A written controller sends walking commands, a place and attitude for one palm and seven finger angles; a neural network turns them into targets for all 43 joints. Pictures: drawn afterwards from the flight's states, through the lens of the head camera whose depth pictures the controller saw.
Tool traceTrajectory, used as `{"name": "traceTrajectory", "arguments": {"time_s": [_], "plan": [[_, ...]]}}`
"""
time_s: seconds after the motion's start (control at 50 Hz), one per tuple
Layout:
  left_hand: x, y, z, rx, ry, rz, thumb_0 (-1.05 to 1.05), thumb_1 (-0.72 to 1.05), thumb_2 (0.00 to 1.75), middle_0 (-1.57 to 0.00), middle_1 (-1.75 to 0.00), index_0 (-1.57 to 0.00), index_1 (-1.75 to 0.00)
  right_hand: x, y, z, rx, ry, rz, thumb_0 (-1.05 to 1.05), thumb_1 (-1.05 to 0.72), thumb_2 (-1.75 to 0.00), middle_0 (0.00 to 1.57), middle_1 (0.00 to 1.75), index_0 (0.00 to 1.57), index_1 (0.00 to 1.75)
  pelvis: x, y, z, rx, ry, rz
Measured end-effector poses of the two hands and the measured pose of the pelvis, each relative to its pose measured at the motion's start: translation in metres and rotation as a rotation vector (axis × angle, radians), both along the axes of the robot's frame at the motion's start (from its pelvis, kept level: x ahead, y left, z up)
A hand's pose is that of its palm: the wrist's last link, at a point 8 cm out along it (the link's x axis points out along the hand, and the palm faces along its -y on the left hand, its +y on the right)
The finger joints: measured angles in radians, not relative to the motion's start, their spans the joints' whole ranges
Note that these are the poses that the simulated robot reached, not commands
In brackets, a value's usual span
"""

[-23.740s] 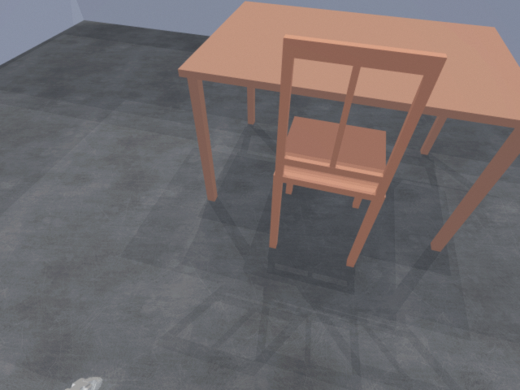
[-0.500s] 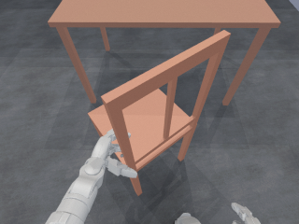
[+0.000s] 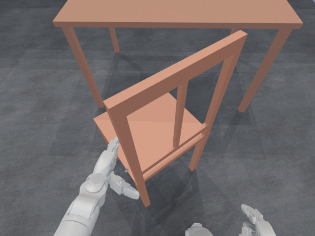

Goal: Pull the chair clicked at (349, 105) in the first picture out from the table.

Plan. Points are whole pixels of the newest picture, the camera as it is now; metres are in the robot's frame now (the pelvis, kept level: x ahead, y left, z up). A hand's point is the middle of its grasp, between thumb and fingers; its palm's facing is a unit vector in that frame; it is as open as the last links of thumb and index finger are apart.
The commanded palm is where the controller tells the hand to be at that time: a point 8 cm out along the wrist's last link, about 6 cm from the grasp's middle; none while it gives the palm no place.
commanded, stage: draw the fingers out of the gap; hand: left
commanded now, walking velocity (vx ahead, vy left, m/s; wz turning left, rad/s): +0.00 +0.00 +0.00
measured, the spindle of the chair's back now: (178, 120) +0.44 -0.06 -0.02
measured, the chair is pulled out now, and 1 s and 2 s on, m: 0.45 0.45 0.45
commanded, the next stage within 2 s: draw the hand back to the body in 0.64 s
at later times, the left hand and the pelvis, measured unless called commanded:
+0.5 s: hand (121, 214) +0.19 +0.09 -0.04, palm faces -0.19 -0.97 -0.16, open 17.5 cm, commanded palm +0.18 +0.14 -0.02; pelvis -0.01 +0.00 -0.01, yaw +2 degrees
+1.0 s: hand (96, 215) +0.18 +0.13 +0.04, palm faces +0.05 -1.00 -0.03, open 17.5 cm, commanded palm +0.13 +0.18 +0.03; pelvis -0.03 +0.00 -0.04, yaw +2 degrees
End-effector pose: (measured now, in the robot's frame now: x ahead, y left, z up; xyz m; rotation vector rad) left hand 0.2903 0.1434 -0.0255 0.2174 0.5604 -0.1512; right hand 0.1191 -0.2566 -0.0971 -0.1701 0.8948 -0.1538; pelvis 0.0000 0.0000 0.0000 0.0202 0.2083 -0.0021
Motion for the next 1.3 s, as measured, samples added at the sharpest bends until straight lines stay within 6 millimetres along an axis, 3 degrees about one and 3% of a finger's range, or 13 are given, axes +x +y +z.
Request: {"name": "traceTrajectory", "arguments": {"time_s": [0.16,0.42,0.64,0.78,0.88,1.02,1.16,1.3], "plan": [[-0.050,0.005,-0.004,0.006,0.024,-0.001,-0.01,-0.54,0.20,0.00,-0.01,-0.01,0.00,0.017,-0.001,0.006,-0.013,-0.070,0.019,0.01,-0.90,-0.90,0.20,0.30,0.20,0.30,0.002,-0.001,-0.003,-0.004,-0.012,0.010],[-0.092,0.001,0.006,-0.004,-0.002,0.007,-0.01,-0.54,0.20,0.00,0.00,-0.01,0.00,0.048,0.019,0.017,0.009,-0.230,0.088,0.01,-0.90,-0.90,0.20,0.30,0.20,0.30,-0.007,-0.002,-0.009,-0.003,-0.037,0.026],[-0.137,0.009,0.009,-0.002,0.006,0.035,-0.01,-0.54,0.20,0.00,0.00,-0.01,0.00,0.044,0.021,0.022,-0.002,-0.289,0.092,0.01,-0.90,-0.90,0.20,0.30,0.20,0.30,-0.015,-0.003,-0.015,-0.007,-0.049,0.031],[-0.155,0.007,0.007,-0.009,0.017,0.024,-0.01,-0.54,0.20,0.00,0.00,-0.01,0.00,0.034,0.020,0.018,-0.013,-0.297,0.078,0.01,-0.90,-0.90,0.20,0.30,0.20,0.30,-0.022,-0.001,-0.020,-0.009,-0.049,0.032],[-0.151,0.012,0.029,-0.175,-0.173,0.137,-0.01,-0.54,0.20,-0.01,0.00,-0.01,0.00,0.027,0.021,0.013,-0.020,-0.317,0.078,0.01,-0.90,-0.90,0.20,0.30,0.20,0.30,-0.027,-0.002,-0.026,-0.012,-0.041,0.032],[-0.138,0.039,0.071,-0.167,-0.564,0.187,-0.01,-0.54,0.20,0.00,0.00,-0.01,0.00,0.022,0.026,-0.005,0.016,-0.306,0.103,0.01,-0.90,-0.90,0.20,0.30,0.20,0.30,-0.033,-0.003,-0.038,-0.016,-0.012,0.031],[-0.146,0.040,0.069,-0.132,-0.432,0.082,-0.01,-0.55,0.20,0.00,0.00,0.00,0.00,0.026,0.031,-0.009,0.056,-0.305,0.070,0.02,-0.90,-0.90,0.20,0.30,0.20,0.30,-0.033,0.001,-0.035,-0.015,-0.023,0.023],[-0.144,0.071,0.119,-0.045,-0.543,0.168,-0.01,-0.50,0.22,-0.01,-0.01,-0.02,-0.01,0.038,0.031,0.007,0.036,-0.328,0.042,0.02,-0.90,-0.90,0.20,0.30,0.20,0.30,-0.020,0.002,-0.020,-0.022,-0.048,0.025]]}}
